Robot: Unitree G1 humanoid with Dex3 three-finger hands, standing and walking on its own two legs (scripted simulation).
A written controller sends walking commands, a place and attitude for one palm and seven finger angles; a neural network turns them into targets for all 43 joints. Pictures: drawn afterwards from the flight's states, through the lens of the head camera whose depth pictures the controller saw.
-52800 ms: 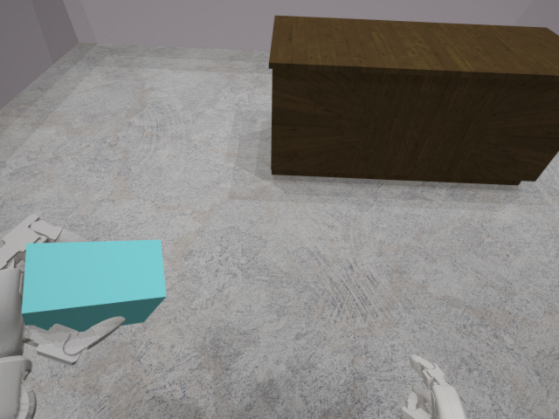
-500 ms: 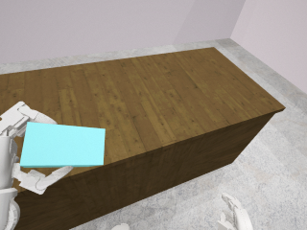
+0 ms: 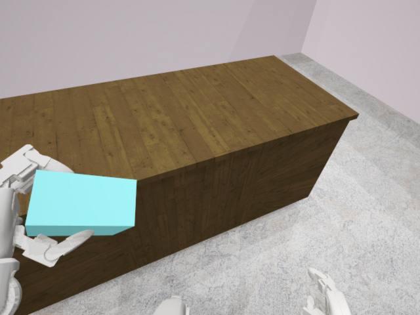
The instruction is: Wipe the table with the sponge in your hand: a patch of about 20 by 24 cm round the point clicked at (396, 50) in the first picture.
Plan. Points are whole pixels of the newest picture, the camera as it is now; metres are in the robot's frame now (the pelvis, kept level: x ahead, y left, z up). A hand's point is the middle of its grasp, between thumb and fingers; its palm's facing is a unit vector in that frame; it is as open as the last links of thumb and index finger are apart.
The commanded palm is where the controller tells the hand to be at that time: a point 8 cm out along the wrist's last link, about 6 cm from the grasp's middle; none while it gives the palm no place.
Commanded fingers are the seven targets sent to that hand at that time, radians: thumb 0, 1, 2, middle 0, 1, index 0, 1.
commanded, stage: stop stepping back and stand still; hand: left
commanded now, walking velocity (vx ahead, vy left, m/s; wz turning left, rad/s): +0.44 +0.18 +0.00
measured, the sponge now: (95, 209) +0.23 +0.19 +0.16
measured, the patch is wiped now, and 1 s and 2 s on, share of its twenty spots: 1.00 1.00 1.00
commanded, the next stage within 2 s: none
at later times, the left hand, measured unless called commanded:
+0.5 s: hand out of the picture +0.04 +0.23 +0.17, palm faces +0.40 -0.85 -0.35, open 10.5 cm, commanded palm -0.01 +0.28 +0.20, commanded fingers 0.00 0.10 1.30 -1.20 -1.60 -1.20 -1.60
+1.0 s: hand out of the picture -0.05 +0.20 +0.18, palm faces +0.36 -0.86 -0.37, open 10.5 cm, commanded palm -0.10 +0.25 +0.20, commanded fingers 0.00 0.10 1.30 -1.20 -1.60 -1.20 -1.60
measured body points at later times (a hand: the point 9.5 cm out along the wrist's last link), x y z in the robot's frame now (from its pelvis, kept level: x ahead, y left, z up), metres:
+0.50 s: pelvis -0.16 -0.01 -0.02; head -0.20 +0.00 +0.43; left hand +0.02 +0.28 +0.19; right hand -0.02 -0.24 -0.11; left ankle -0.18 +0.11 -0.66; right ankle -0.06 -0.08 -0.72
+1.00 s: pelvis -0.26 -0.03 -0.01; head -0.29 -0.02 +0.44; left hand -0.07 +0.24 +0.20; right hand -0.13 -0.28 -0.09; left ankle -0.23 +0.07 -0.69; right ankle -0.22 -0.17 -0.72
